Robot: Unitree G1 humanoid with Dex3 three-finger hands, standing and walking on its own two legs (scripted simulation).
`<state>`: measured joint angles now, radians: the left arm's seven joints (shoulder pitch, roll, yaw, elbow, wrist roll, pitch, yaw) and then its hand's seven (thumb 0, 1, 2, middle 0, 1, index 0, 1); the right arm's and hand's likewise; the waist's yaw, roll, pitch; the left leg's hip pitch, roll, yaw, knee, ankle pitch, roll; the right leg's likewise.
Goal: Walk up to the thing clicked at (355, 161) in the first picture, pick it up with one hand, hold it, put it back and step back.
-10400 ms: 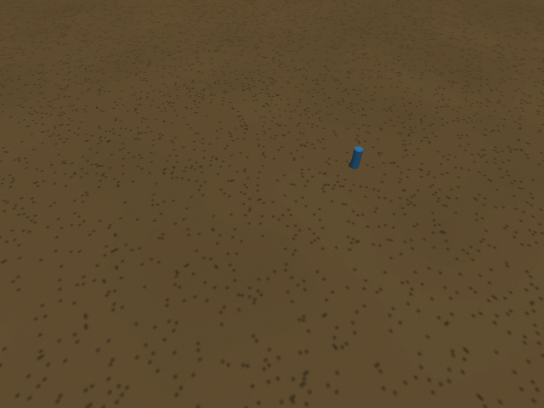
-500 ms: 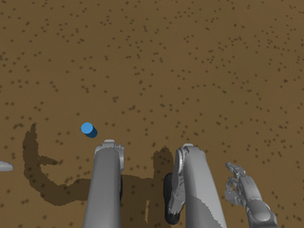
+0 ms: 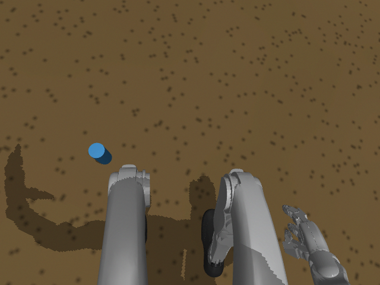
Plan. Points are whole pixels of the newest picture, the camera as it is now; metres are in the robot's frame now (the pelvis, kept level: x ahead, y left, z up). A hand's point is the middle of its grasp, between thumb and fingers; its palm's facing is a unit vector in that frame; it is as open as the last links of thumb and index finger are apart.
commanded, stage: go down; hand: left
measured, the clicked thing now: (101, 154) +0.38 +0.27 -0.35
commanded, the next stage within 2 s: approach in 1.90 s
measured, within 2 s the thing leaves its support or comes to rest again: neither
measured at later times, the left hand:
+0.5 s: hand out of the picture +0.29 +0.43 -0.04, palm faces +0.11 -0.92 -0.37, open 16.8 cm
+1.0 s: hand out of the picture +0.29 +0.43 -0.03, palm faces +0.12 -0.92 -0.36, open 16.7 cm
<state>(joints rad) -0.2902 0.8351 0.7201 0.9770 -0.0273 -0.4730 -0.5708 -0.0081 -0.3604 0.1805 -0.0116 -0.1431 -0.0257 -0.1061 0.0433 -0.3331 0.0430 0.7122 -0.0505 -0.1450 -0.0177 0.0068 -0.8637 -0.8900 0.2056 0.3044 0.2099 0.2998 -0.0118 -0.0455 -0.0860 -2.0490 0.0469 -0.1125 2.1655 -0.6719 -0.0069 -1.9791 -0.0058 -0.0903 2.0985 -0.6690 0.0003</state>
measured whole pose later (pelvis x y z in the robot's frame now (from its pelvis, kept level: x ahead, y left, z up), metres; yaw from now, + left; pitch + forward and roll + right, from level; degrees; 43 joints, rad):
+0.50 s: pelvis +0.00 +0.00 -0.02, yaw -1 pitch +30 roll -7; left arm -0.30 0.84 0.74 0.92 -0.06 -0.45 -0.62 -0.01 -0.50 0.29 -0.01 -0.29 -0.05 -0.25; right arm 0.05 -0.33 0.06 0.71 -0.05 -0.17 -0.03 0.01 -0.88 -0.89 0.21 0.30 0.21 0.30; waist -0.01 -0.04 -0.08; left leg -2.09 0.05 -0.12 2.22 -0.67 0.00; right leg -2.01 0.00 -0.09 2.14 -0.66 0.01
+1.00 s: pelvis +0.00 +0.00 -0.01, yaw +0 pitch +31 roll -7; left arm -0.27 0.81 0.75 0.88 -0.11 -0.47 -0.64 -0.01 -0.53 0.33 -0.02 -0.34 -0.06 -0.30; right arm 0.04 -0.34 0.05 0.71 -0.05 -0.17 -0.04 0.01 -0.88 -0.89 0.21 0.30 0.21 0.30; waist 0.00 -0.04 -0.09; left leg -2.08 0.04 -0.11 2.20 -0.67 0.00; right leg -2.00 -0.01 -0.09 2.13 -0.67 0.01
